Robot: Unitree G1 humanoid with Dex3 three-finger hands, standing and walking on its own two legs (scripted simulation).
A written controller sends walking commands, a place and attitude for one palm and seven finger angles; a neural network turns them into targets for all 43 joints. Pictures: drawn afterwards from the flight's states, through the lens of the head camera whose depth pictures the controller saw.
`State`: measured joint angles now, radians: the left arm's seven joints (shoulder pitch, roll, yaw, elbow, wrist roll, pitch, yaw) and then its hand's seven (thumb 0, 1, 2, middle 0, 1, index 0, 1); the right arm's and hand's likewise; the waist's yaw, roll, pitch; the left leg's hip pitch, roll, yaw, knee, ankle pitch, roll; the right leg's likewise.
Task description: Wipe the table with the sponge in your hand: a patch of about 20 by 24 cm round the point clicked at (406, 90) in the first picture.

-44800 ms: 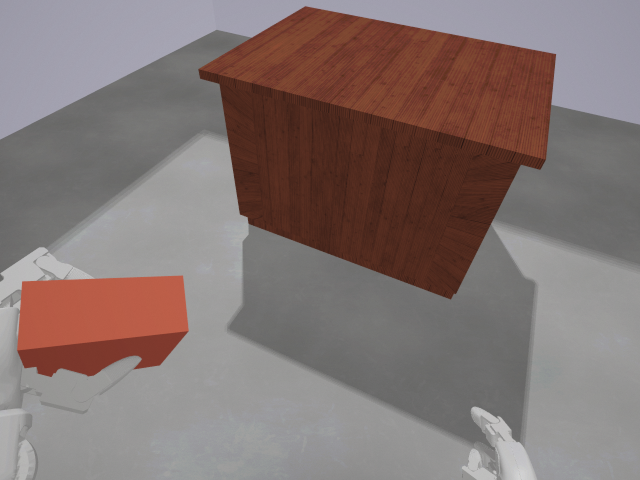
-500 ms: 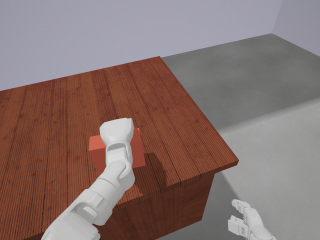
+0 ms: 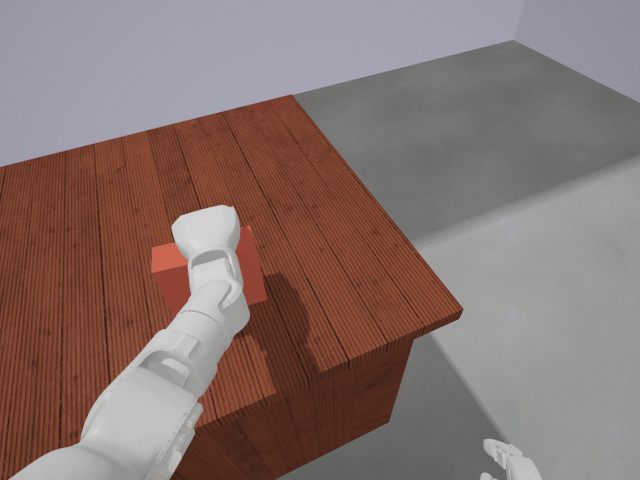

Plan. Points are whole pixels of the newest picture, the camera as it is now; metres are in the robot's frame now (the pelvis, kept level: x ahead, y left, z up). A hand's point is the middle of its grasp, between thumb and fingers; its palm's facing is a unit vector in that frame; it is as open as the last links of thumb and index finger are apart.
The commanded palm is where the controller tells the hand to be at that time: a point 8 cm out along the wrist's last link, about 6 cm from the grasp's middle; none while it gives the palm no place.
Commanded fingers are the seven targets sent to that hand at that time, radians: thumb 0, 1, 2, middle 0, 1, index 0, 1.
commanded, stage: wipe forward along the third lane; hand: left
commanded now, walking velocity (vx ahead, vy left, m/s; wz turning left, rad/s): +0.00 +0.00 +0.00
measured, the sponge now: (215, 283) +0.39 +0.19 +0.00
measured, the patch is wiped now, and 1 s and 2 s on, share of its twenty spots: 0.70 0.90 0.90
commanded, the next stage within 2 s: wipe back along the third lane in 0.76 s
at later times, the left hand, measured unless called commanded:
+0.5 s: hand (215, 235) +0.45 +0.19 +0.04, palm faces -0.08 -0.04 -1.00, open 9.6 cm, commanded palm +0.43 +0.19 +0.08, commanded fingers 0.00 0.10 1.30 -1.20 -1.60 -1.20 -1.60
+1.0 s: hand (201, 222) +0.48 +0.22 +0.04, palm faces -0.07 -0.02 -1.00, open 9.6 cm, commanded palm +0.45 +0.20 +0.08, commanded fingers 0.00 0.10 1.30 -1.20 -1.60 -1.20 -1.60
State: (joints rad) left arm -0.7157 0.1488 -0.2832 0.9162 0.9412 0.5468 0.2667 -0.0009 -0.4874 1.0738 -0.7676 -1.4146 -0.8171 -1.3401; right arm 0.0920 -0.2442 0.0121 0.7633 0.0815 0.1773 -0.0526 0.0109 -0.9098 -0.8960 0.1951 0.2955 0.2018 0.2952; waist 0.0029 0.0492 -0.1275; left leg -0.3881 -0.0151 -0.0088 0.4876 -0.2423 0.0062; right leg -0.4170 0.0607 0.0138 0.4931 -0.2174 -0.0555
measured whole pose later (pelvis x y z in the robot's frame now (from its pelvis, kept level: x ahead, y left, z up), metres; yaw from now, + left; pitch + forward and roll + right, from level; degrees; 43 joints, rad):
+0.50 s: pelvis +0.01 +0.01 +0.00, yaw +0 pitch +12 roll +0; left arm -0.87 0.18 -0.22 1.08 0.96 0.52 0.29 0.01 -0.49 1.08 -0.77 -1.41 -0.81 -1.35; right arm 0.11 -0.24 0.01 0.78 0.06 0.16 -0.04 0.01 -0.91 -0.90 0.20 0.30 0.20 0.30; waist -0.04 0.04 -0.14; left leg -0.46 -0.02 -0.01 0.52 -0.26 0.02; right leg -0.48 0.06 0.02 0.50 -0.22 -0.04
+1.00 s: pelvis +0.01 +0.03 -0.01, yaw -1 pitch +15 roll -1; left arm -0.96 0.28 -0.16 1.19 0.98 0.47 0.32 0.00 -0.48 1.08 -0.76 -1.42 -0.80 -1.37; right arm 0.21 -0.24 -0.01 0.79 0.05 0.11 -0.02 0.01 -0.91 -0.90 0.20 0.30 0.20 0.30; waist -0.09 0.04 -0.15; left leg -0.56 -0.02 0.01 0.57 -0.28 0.04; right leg -0.56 0.06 0.03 0.51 -0.21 -0.02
